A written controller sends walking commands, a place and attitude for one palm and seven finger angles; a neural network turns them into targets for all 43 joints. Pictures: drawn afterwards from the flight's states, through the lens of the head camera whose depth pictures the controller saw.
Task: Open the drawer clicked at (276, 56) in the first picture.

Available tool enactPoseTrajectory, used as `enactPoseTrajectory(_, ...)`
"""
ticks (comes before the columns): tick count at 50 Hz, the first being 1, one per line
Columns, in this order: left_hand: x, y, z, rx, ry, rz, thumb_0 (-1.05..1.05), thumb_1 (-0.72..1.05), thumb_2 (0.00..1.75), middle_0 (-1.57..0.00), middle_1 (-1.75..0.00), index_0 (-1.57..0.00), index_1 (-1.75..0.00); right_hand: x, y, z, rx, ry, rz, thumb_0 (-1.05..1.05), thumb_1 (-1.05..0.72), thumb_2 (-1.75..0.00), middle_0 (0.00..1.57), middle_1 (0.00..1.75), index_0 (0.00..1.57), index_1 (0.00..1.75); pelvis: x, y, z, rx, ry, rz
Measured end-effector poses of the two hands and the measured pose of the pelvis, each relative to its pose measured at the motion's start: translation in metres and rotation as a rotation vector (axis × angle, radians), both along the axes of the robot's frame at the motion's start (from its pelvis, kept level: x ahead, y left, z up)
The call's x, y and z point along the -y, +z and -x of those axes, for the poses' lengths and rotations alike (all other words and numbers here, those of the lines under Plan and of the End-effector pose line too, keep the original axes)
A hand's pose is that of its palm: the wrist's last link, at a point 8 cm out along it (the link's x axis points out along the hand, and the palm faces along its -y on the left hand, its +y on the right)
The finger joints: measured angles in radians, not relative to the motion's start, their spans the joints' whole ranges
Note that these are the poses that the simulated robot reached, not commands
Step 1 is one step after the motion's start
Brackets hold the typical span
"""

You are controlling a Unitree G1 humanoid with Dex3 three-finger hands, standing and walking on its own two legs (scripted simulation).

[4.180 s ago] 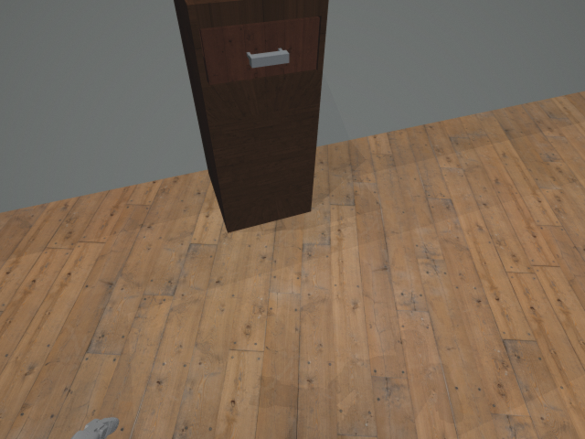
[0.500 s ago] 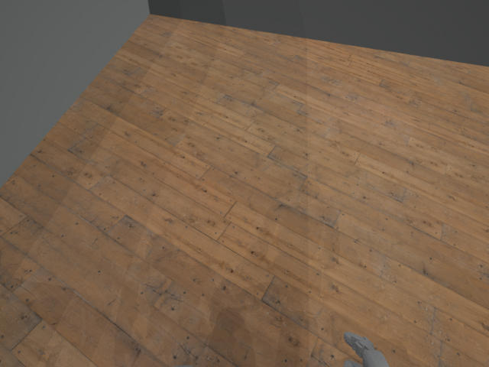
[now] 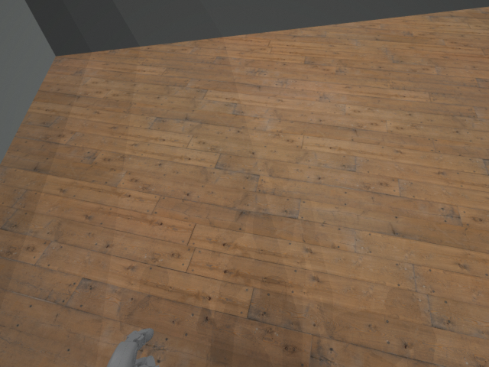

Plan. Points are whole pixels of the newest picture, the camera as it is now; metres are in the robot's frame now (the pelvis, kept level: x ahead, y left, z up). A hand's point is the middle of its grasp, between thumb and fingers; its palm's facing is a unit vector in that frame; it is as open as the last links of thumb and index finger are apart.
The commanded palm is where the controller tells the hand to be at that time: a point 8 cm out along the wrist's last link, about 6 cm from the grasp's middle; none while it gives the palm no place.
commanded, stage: turn to face it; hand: left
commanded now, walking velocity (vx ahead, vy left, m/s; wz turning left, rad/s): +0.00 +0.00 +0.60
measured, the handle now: out of the picture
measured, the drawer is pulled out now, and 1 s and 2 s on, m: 0.00 0.00 0.00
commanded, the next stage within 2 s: none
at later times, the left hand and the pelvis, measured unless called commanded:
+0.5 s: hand out of the picture -0.01 +0.27 -0.16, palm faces +0.32 -0.92 -0.25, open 7.4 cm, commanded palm none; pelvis -0.02 +0.04 +0.01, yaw +16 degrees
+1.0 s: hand out of the picture -0.07 +0.17 -0.13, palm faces +0.57 -0.77 -0.29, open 7.4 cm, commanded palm none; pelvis -0.02 -0.04 +0.02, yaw +36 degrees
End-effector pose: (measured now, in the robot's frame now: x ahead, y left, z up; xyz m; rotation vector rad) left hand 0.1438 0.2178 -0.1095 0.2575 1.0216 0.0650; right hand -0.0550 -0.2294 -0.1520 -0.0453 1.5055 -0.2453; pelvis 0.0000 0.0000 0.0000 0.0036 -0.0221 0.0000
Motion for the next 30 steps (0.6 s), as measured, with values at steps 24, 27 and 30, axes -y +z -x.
enactPoseTrajectory(24, -0.095, -0.024, 0.174, -0.23, 0.446, 0.033, 0.0, 0.91, 0.9, -0.2, -0.3, -0.19, -0.3, -0.033, 0.047, -0.145, 0.241, 0.402, 0.117, 0.01, -0.91, -0.9, 0.2, 0.29, 0.2, 0.3, -0.042, 0.011, 0.019, -0.039, 0.27, 0.047)
enactPoseTrajectory(27, -0.097, -0.017, 0.186, -0.227, 0.484, 0.016, 0.0, 0.91, 0.9, -0.2, -0.3, -0.19, -0.3, -0.036, 0.049, -0.156, 0.257, 0.437, 0.103, 0.01, -0.91, -0.9, 0.2, 0.29, 0.2, 0.3, -0.039, 0.014, 0.019, -0.041, 0.305, 0.047)
enactPoseTrajectory(30, -0.093, -0.013, 0.191, -0.208, 0.515, 0.006, 0.0, 0.91, 0.9, -0.2, -0.3, -0.19, -0.3, -0.037, 0.047, -0.166, 0.271, 0.47, 0.083, 0.01, -0.91, -0.9, 0.2, 0.29, 0.2, 0.3, -0.033, 0.014, 0.02, -0.04, 0.34, 0.043)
